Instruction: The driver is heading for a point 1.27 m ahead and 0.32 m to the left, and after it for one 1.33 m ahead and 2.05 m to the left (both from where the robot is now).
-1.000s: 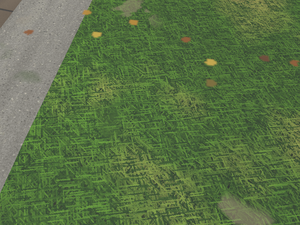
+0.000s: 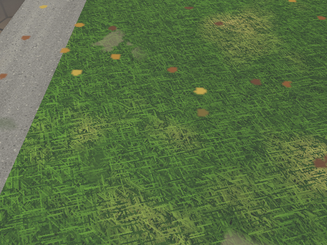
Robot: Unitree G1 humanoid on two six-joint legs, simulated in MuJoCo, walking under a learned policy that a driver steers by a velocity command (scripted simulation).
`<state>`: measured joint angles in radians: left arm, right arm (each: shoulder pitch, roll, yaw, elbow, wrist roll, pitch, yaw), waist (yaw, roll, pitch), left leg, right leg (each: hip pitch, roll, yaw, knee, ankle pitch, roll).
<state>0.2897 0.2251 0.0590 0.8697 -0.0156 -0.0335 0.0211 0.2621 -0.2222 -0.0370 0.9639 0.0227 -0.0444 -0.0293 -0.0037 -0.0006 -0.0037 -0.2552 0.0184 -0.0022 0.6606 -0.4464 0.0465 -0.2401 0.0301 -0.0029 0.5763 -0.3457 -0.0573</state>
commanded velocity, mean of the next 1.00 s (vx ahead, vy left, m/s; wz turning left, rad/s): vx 0.14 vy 0.00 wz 0.00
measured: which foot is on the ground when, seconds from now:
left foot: down 0.00-0.46, up 0.48-0.72, down 0.74-1.00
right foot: down 0.00-0.08, up 0.10-0.44, down 0.46-1.00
